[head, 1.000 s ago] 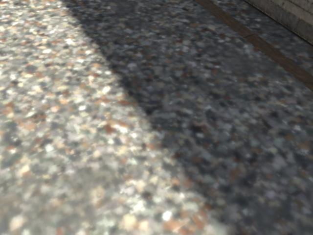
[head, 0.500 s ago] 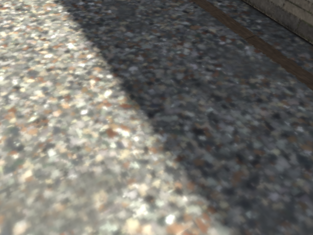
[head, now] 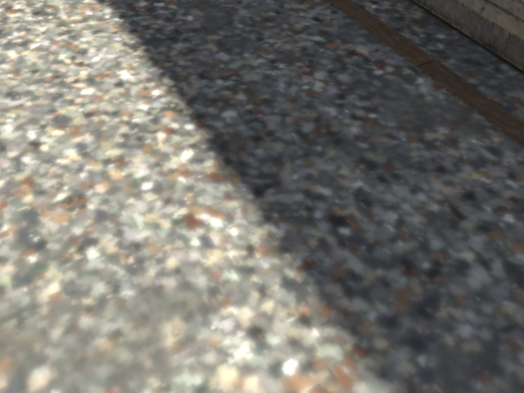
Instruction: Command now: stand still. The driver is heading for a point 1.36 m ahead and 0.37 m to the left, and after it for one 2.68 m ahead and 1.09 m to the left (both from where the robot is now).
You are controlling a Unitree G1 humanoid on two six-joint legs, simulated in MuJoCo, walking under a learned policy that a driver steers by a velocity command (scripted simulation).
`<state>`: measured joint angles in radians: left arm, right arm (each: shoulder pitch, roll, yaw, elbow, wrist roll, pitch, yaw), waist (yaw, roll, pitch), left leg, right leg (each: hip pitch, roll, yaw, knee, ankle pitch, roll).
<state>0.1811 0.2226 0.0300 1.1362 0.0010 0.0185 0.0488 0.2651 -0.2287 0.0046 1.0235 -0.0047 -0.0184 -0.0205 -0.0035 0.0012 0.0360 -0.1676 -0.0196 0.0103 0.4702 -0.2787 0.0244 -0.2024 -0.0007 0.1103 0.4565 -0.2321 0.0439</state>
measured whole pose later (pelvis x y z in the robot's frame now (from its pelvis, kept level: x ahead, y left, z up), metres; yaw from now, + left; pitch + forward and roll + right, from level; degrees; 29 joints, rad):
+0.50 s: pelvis +0.00 +0.00 +0.00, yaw +0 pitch -1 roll +0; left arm 0.22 0.21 0.02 1.15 0.00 0.01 0.06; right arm 0.31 -0.20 0.00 1.05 0.00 -0.02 -0.02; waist -0.01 0.00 0.03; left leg -0.17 -0.03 0.01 0.46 -0.28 0.03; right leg -0.21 -0.01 0.11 0.45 -0.24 0.05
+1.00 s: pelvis +0.06 -0.04 -0.01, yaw +0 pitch +1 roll +0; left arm 0.26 0.22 0.05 1.09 -0.02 -0.10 0.01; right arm 0.41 -0.26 -0.04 1.03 0.03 -0.04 -0.02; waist 0.00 0.05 -0.02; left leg -0.18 0.03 -0.02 0.63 -0.43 0.03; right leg -0.26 0.00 -0.05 0.55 -0.29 -0.03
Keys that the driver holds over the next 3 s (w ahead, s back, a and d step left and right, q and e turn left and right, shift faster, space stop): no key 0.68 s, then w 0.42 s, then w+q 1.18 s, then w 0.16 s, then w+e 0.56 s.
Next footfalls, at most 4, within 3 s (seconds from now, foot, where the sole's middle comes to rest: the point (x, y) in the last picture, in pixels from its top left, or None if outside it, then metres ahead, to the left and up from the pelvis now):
0.98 right None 0.10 -0.14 -0.78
1.46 left None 0.46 0.08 -0.78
1.92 right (287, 299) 0.78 -0.04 -0.78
2.46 left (158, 275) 0.86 0.34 -0.78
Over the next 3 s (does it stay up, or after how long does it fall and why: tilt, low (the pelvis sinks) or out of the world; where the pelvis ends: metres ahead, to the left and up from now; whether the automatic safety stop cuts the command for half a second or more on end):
stays up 1.05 0.33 -0.02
